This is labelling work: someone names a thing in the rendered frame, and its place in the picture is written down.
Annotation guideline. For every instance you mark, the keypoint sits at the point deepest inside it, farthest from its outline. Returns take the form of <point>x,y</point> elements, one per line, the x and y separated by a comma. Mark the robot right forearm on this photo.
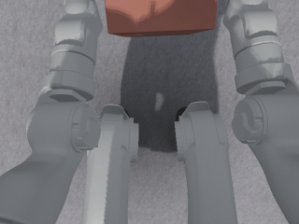
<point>256,45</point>

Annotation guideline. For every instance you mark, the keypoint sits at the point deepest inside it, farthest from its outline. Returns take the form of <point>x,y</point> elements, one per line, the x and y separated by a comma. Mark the carton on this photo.
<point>136,18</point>

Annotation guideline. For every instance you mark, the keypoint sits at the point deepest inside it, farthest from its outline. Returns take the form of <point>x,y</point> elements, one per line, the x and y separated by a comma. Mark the robot right upper arm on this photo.
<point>269,124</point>

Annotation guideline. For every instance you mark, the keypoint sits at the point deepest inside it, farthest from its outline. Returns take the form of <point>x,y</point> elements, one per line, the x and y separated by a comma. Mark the left robot shin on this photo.
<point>110,109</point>

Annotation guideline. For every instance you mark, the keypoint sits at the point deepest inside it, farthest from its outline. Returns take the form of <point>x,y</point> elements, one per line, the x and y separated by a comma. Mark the robot left forearm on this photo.
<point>73,56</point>

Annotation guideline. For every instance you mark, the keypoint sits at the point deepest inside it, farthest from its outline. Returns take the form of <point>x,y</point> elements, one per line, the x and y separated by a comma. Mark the robot left upper arm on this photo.
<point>59,133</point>

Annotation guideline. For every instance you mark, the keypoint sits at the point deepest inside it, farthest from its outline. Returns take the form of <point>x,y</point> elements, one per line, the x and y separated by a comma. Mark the right robot thigh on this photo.
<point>211,198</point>

